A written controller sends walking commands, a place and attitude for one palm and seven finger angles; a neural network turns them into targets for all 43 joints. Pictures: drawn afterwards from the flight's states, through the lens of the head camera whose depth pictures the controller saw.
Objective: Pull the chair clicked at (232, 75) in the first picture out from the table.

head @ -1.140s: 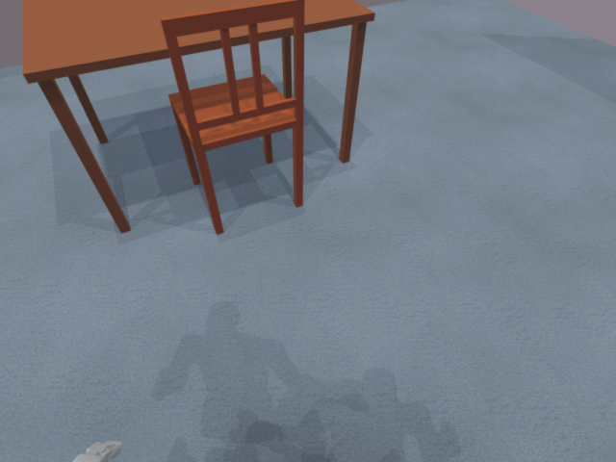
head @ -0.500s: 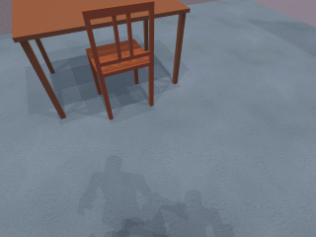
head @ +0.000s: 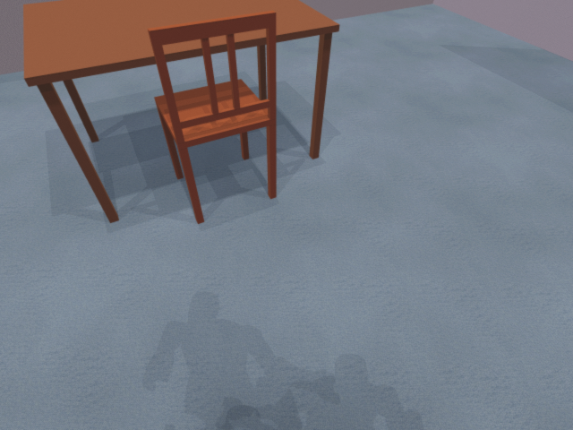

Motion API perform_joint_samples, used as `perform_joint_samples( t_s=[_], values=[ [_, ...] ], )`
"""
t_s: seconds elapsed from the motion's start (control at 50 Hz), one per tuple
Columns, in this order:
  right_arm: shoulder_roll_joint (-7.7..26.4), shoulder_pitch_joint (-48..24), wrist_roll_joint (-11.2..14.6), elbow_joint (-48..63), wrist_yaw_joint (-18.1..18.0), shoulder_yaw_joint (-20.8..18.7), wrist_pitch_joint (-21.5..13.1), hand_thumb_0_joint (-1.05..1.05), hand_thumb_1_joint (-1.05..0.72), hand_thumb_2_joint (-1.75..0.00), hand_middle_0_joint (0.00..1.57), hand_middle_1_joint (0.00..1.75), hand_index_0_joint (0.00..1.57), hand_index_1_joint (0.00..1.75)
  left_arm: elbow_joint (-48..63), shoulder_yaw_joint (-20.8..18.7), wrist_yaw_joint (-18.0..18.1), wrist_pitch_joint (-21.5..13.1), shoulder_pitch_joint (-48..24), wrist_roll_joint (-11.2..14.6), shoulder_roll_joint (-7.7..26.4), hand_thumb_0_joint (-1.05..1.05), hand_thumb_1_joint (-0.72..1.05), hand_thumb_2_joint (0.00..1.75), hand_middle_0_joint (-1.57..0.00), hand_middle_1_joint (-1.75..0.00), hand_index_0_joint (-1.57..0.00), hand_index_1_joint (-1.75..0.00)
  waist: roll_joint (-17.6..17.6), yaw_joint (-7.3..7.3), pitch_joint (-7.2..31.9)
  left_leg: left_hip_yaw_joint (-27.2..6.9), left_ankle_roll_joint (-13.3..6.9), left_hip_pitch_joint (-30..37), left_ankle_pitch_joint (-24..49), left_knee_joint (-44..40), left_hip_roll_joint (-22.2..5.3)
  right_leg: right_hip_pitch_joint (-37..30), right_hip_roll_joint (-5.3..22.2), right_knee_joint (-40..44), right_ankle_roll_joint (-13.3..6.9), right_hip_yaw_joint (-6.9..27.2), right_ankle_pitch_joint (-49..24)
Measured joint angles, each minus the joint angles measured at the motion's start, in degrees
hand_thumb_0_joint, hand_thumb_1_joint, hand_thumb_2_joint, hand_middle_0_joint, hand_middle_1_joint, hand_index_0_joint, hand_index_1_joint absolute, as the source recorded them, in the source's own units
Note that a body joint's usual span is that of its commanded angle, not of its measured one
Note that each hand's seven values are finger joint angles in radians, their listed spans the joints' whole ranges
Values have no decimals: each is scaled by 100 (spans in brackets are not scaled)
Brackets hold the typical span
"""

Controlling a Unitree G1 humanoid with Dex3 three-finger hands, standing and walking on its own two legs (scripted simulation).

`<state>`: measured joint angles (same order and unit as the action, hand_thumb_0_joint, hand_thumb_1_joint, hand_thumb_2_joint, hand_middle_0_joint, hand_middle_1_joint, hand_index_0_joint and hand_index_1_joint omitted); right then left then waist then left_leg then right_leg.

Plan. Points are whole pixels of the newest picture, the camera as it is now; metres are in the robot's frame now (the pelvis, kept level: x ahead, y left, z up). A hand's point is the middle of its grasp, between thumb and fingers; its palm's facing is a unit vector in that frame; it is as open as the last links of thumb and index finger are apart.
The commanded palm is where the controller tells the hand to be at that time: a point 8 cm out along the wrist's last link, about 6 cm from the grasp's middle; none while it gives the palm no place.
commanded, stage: look at it before walking up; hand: left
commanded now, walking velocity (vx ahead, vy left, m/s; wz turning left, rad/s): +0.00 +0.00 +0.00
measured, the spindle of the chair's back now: (210, 77) +1.21 +0.34 -0.09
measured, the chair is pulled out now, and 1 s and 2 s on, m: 0.00 0.00 0.00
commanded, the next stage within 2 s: walk to a spot facing it in 0.30 s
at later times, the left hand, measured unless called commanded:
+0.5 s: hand out of the picture +0.06 +0.24 -0.16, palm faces -0.03 -0.95 -0.32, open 7.4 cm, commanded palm none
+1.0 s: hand out of the picture +0.10 +0.14 -0.17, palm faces -0.16 -0.97 -0.16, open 7.4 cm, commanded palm none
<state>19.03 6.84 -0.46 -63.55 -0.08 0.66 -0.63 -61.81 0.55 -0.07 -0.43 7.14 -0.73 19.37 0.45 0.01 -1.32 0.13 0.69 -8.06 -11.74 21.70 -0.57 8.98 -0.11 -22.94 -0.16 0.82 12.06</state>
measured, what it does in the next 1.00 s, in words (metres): walks ahead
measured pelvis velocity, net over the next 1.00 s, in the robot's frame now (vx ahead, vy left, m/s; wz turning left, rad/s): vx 0.12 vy -0.03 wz -0.25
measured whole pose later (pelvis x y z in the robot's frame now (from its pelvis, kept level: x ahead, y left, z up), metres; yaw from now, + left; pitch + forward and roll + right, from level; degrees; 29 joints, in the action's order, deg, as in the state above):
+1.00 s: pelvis +0.12 -0.03 +0.00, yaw -14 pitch +1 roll +0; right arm 10.8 11.0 -1.2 -57.6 1.2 -2.9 -0.3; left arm -61.5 -1.4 0.1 -3.5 25.9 -1.5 7.5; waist -0.2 -1.5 -1.1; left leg 3.8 2.8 -34.6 -12.6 58.9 -6.8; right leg 4.8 -2.8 -21.2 -2.8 1.0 16.9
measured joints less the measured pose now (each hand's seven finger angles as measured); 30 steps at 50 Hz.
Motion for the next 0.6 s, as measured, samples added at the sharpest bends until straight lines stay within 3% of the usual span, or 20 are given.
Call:
perform_joint_samples(
  t_s=[0.44,0.6],
  values=[
    [-3,41,5,-61,-5,3,23,1,-91,-90,20,30,21,30,-92,6,15,0,151,6,-5,1,90,90,-20,-30,-21,-30,8,-25,-62,2,8,8,30,-52,-18,-23,-17,91,-2,2,-53],
    [-315,423,-67,196,-2,-79,78,1,-91,-90,20,30,21,30,136,-111,-94,187,777,-51,-315,1,90,90,-20,-30,-20,-30,-9,-125,160,358,-26,-175,-575,645,-187,359,-198,-732,-102,332,665]
  ],
)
